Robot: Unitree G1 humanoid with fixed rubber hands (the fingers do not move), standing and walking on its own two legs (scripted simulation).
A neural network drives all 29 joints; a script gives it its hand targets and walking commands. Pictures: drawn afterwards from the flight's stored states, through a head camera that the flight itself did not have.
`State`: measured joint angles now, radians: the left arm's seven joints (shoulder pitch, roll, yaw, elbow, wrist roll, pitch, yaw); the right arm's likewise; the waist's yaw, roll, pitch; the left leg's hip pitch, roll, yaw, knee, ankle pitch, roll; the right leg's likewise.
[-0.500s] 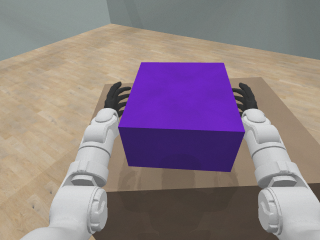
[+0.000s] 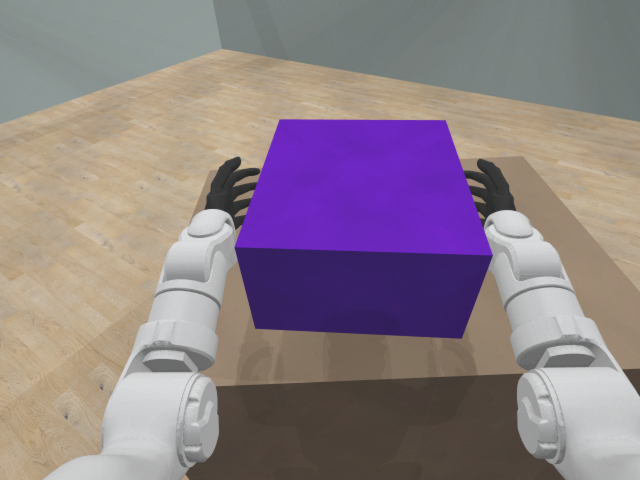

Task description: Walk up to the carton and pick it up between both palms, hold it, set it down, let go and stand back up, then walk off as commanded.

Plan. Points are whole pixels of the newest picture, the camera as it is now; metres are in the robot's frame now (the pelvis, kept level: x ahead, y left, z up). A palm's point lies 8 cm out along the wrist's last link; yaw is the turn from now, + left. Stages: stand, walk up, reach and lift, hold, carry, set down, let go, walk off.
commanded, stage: reach and lift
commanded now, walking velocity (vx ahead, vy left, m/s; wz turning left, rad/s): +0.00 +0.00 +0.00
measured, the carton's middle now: (359, 215) +0.43 -0.04 +0.15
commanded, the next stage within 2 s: hold in 0.24 s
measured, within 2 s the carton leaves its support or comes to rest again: neither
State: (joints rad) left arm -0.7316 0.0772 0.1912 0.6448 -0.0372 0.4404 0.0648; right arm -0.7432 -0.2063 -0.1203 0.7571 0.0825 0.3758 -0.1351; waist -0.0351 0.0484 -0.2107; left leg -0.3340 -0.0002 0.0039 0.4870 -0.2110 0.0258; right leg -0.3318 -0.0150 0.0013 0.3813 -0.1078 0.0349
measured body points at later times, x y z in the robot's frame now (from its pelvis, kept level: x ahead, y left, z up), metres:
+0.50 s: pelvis +0.00 +0.00 +0.00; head -0.08 +0.00 +0.45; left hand +0.38 +0.15 +0.20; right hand +0.38 -0.21 +0.19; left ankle +0.02 +0.10 -0.74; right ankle +0.05 -0.14 -0.74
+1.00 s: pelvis -0.01 +0.00 +0.00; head -0.09 -0.01 +0.44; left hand +0.37 +0.15 +0.21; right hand +0.37 -0.21 +0.21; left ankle +0.02 +0.10 -0.74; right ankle +0.05 -0.14 -0.74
